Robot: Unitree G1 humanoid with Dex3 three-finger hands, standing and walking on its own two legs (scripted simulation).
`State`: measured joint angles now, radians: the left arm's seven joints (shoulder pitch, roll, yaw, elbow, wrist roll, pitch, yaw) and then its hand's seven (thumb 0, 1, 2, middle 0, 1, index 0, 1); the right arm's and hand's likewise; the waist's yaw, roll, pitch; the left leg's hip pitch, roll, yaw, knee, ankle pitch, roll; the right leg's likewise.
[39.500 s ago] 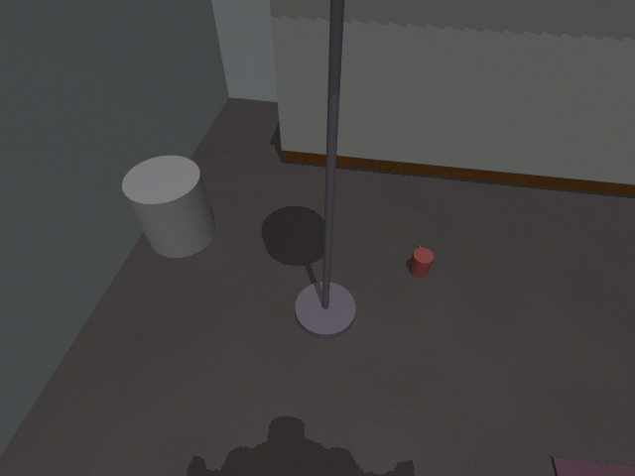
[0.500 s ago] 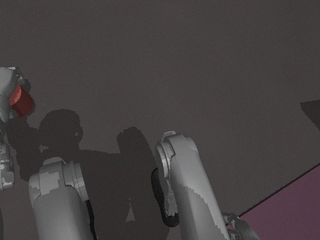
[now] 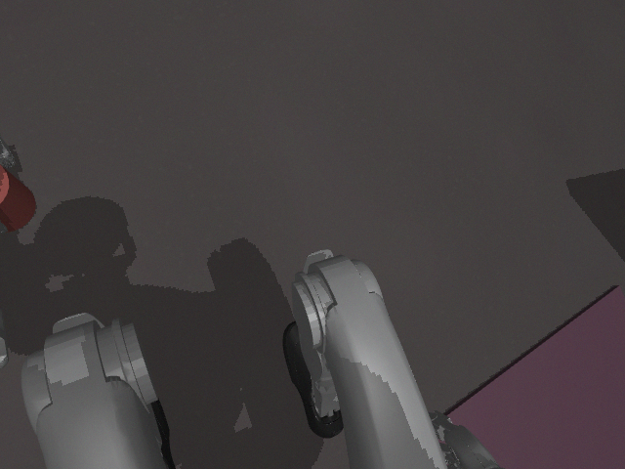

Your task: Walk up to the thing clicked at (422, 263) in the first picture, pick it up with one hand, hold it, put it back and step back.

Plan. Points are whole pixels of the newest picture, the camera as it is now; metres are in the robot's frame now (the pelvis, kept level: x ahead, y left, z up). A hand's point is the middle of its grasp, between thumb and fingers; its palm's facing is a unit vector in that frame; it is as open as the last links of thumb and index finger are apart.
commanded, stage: rest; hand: left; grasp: from above
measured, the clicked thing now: out of the picture +0.50 +0.30 -0.24
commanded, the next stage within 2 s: open in 0.58 s
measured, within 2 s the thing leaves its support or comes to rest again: rests again in 0.22 s
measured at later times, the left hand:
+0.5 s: hand out of the picture +0.47 +0.29 -0.22, palm faces -0.45 -0.11 -0.89, open 10.1 cm
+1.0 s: hand out of the picture +0.47 +0.29 -0.23, palm faces -0.44 -0.11 -0.89, open 11.4 cm
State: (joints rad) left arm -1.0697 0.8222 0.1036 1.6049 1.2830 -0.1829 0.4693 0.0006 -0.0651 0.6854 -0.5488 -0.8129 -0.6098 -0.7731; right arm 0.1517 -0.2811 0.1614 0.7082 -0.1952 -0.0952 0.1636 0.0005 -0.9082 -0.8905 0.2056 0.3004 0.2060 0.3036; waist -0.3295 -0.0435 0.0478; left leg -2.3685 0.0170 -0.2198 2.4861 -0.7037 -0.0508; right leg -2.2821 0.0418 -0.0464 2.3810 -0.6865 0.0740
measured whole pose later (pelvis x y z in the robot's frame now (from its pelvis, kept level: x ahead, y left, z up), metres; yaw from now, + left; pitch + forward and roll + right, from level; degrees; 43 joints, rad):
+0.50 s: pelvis +0.00 +0.00 +0.00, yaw -2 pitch +32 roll -11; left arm -1.09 0.87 0.10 1.66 1.28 -0.17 0.53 0.00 -0.08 0.69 -0.57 -0.79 -0.64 -0.74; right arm 0.13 -0.30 0.21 0.70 -0.22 -0.14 0.20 0.00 -0.91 -0.89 0.20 0.30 0.21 0.30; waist -0.35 -0.07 0.09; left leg -2.37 0.02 -0.24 2.51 -0.72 -0.04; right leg -2.27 0.05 -0.07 2.38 -0.69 0.08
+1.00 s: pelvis +0.00 +0.01 +0.00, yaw -3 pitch +30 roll -12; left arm -1.11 0.92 0.08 1.72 1.29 -0.19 0.56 0.00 -0.15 0.76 -0.39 -0.85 -0.42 -0.82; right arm 0.13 -0.32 0.24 0.68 -0.24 -0.17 0.21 0.00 -0.91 -0.89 0.21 0.30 0.21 0.30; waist -0.38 -0.09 0.11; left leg -2.36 0.02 -0.26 2.52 -0.71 -0.04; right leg -2.25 0.06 -0.08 2.37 -0.67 0.08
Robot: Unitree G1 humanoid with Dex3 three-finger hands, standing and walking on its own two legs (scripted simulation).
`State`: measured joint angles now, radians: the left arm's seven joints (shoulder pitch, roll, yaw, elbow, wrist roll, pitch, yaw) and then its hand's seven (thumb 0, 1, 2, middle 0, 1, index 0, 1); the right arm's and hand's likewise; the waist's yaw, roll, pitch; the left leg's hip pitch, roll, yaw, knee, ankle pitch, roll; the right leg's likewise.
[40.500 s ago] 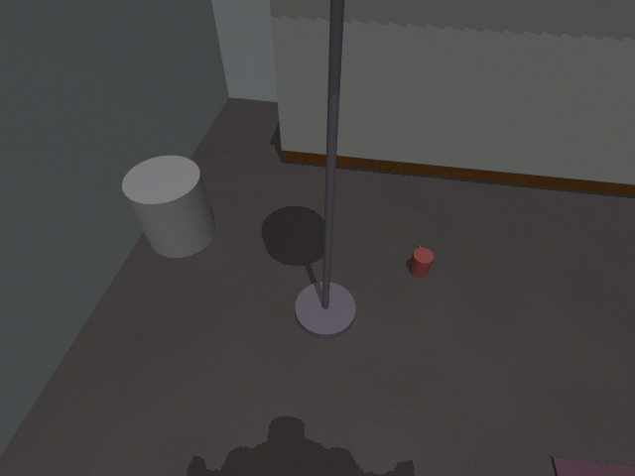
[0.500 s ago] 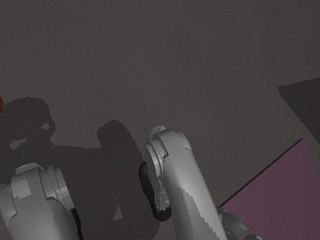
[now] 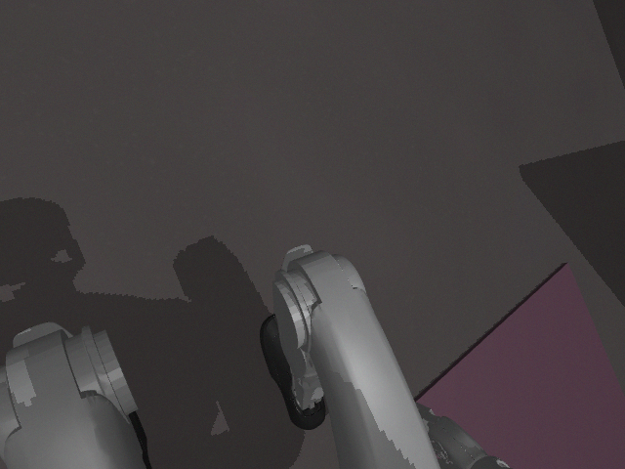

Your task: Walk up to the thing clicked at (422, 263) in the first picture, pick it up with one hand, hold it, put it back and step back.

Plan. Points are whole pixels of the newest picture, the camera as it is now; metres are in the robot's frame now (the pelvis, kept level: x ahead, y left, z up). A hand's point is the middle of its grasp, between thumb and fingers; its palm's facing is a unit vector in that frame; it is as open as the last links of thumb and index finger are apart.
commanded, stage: open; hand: left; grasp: from above
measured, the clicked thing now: out of the picture +0.49 +0.32 -0.26
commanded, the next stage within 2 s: withdraw in 0.52 s
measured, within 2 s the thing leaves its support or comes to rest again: neither
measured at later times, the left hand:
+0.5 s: hand out of the picture +0.46 +0.31 -0.22, palm faces -0.45 -0.13 -0.89, open 13.9 cm
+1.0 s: hand out of the picture +0.49 +0.34 -0.14, palm faces -0.31 -0.07 -0.95, open 14.2 cm
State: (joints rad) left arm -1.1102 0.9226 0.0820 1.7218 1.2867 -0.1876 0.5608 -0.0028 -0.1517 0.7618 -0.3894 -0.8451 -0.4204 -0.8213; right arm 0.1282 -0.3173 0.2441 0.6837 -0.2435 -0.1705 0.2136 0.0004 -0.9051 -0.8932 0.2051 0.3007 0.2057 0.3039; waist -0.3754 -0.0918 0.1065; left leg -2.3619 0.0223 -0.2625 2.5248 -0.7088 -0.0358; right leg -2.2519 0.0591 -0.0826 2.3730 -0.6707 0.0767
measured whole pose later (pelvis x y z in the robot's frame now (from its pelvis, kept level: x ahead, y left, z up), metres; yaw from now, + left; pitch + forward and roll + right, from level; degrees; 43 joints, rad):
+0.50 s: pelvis +0.00 +0.00 +0.00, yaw +0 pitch +31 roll -13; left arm -1.10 0.91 0.07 1.69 1.26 -0.17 0.53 0.00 -0.49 0.97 -0.09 -1.03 -0.10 -1.02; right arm 0.12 -0.31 0.25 0.68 -0.23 -0.17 0.23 0.00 -0.90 -0.89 0.21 0.30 0.21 0.30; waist -0.37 -0.08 0.10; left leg -2.36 0.02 -0.26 2.52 -0.72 -0.04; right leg -2.25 0.05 -0.08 2.37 -0.68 0.08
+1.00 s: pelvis +0.01 +0.00 +0.01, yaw +2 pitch +34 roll -11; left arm -1.00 0.81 0.10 1.35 1.21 -0.07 0.40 0.00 -0.54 1.00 -0.08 -1.02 -0.08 -1.02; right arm 0.17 -0.29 0.13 0.69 -0.16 -0.09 0.24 0.00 -0.92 -0.90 0.20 0.30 0.21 0.30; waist -0.29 -0.01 -0.02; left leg -2.36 0.02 -0.22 2.46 -0.71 -0.04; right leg -2.26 0.03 -0.05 2.35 -0.69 0.07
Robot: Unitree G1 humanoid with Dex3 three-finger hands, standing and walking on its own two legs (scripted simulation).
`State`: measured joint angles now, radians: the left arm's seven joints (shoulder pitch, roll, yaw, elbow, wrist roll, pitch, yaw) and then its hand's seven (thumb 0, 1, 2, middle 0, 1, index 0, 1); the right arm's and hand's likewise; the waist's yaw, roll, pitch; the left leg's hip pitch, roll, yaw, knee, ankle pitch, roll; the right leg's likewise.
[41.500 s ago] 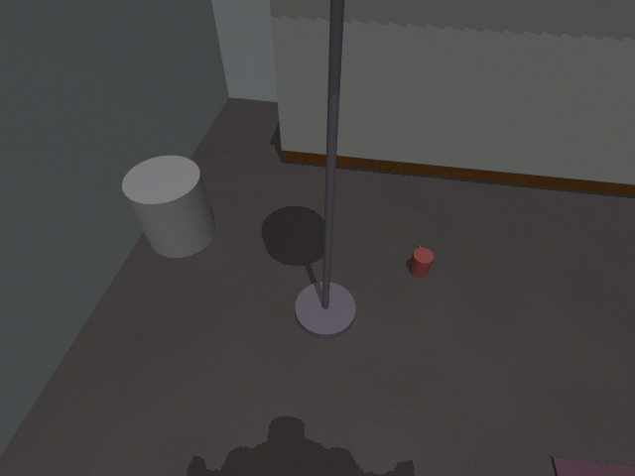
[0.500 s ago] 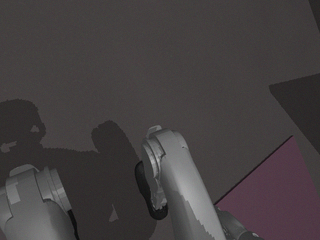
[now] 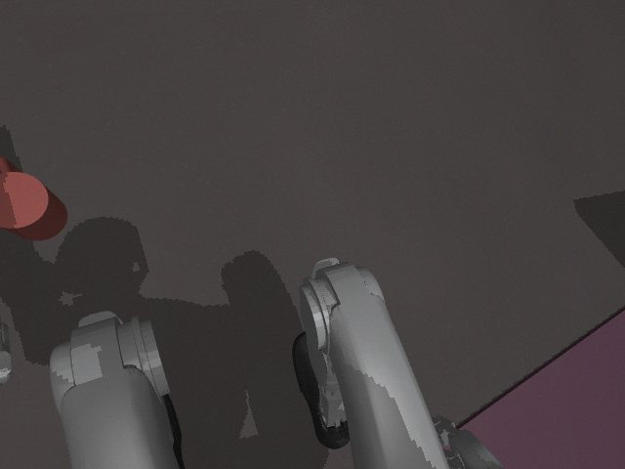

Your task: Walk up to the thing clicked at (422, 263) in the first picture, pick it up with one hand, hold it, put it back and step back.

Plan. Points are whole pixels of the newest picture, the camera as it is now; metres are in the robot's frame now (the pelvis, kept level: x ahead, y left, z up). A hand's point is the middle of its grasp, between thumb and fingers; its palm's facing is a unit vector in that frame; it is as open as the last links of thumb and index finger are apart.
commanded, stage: withdraw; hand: left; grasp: from above
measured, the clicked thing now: (22, 198) +0.50 +0.30 -0.27
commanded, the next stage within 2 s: home in 0.52 s
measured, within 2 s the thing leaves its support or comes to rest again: neither
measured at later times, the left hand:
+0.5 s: hand out of the picture +0.46 +0.31 -0.07, palm faces -0.51 -0.07 -0.86, open 14.0 cm
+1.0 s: hand out of the picture +0.47 +0.31 -0.08, palm faces -0.34 -0.20 -0.92, open 12.5 cm
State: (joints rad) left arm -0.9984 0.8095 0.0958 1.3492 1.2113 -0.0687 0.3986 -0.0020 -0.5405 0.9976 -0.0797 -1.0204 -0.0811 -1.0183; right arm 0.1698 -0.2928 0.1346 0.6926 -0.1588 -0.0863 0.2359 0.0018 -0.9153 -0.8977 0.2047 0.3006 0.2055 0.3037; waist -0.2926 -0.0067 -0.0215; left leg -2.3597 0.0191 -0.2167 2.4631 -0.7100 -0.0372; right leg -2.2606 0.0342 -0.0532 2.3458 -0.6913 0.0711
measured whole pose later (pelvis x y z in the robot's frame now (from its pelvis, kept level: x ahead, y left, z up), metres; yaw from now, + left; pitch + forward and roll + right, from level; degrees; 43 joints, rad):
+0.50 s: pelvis -0.02 -0.01 +0.06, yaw +4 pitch +34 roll -7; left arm -1.10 0.77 -0.06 1.38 1.18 -0.18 0.12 0.00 -0.51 1.00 -0.11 -0.97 -0.10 -0.99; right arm 0.18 -0.33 0.11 0.63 -0.09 0.05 0.07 0.00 -0.91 -0.90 0.20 0.30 0.20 0.30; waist -0.26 0.00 -0.06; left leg -2.22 0.02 -0.15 2.24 -0.62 -0.03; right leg -2.14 0.00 -0.02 2.17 -0.63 0.05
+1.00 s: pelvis -0.01 +0.00 +0.04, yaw +4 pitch +36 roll -8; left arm -0.94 0.69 0.08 1.19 1.05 -0.05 0.22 0.00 -0.15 0.88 -0.23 -0.68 -0.22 -0.69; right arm 0.21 -0.23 0.07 0.67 -0.08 0.01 0.13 0.00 -0.89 -0.89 0.21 0.30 0.21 0.30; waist -0.23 0.04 -0.10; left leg -2.27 0.02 -0.15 2.31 -0.67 -0.02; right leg -2.19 0.00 -0.01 2.23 -0.68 0.07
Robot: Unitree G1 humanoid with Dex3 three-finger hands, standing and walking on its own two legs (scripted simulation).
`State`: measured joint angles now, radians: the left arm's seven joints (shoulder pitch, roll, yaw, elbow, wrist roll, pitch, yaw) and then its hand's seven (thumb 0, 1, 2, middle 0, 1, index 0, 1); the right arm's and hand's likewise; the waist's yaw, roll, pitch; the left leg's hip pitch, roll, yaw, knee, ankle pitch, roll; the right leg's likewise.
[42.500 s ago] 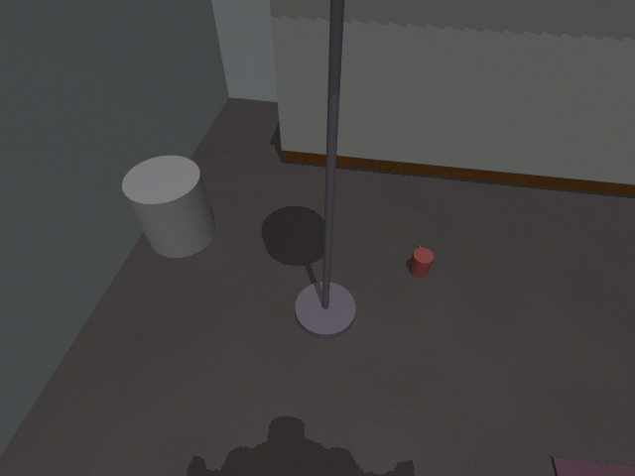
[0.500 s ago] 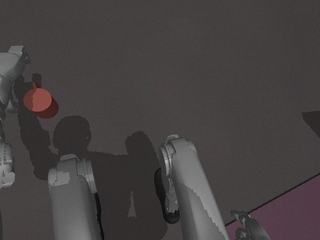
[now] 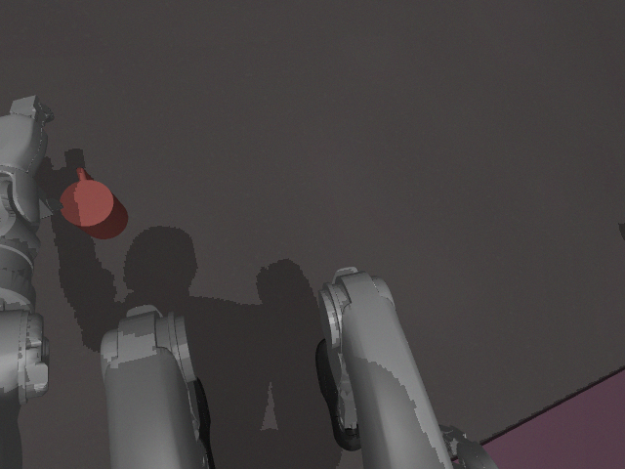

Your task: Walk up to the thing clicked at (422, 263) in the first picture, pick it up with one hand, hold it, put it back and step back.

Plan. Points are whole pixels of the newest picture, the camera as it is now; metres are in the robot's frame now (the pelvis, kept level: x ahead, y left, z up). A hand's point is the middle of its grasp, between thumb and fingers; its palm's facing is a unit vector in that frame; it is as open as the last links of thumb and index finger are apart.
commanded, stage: home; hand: left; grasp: from above
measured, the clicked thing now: (93, 202) +0.53 +0.27 -0.31
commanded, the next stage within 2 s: none
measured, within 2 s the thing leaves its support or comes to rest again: neither
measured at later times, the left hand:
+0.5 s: hand out of the picture +0.31 +0.23 +0.08, palm faces -0.12 -0.83 -0.55, open 7.5 cm
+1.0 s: hand out of the picture +0.24 +0.20 +0.28, palm faces +0.18 -0.96 -0.22, open 7.4 cm
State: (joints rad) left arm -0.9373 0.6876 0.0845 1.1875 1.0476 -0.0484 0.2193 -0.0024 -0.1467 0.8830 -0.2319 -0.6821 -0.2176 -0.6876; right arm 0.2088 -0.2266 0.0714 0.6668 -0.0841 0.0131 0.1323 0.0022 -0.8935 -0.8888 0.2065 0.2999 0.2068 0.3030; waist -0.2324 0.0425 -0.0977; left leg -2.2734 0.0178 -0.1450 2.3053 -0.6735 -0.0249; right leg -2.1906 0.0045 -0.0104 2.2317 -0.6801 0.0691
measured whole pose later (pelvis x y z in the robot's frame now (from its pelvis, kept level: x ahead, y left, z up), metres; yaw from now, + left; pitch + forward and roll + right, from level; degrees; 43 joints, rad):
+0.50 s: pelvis +0.01 -0.01 +0.18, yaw +5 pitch +28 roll -4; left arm -0.16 0.38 0.02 0.36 0.28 0.23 0.05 0.00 0.86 0.89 -0.21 -0.30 -0.21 -0.30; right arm 0.09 -0.25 0.00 0.56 0.03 -0.02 -0.01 0.01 -0.90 -0.89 0.20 0.30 0.20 0.30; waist -0.07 0.03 -0.19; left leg -1.62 0.04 -0.10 1.73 -0.61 -0.03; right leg -1.56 -0.02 -0.03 1.68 -0.61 0.04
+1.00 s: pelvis +0.07 -0.01 +0.34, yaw +7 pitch +14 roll -3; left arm 0.41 0.22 0.05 -0.09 -0.07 0.46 0.07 0.01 0.90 0.90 -0.20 -0.30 -0.20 -0.30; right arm 0.29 -0.21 0.05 0.52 0.04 -0.16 -0.17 0.01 -0.90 -0.89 0.21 0.30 0.21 0.30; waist -0.07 0.05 -0.18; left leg -0.85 0.06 -0.07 1.10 -0.50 -0.04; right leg -0.79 -0.02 -0.05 1.05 -0.50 0.03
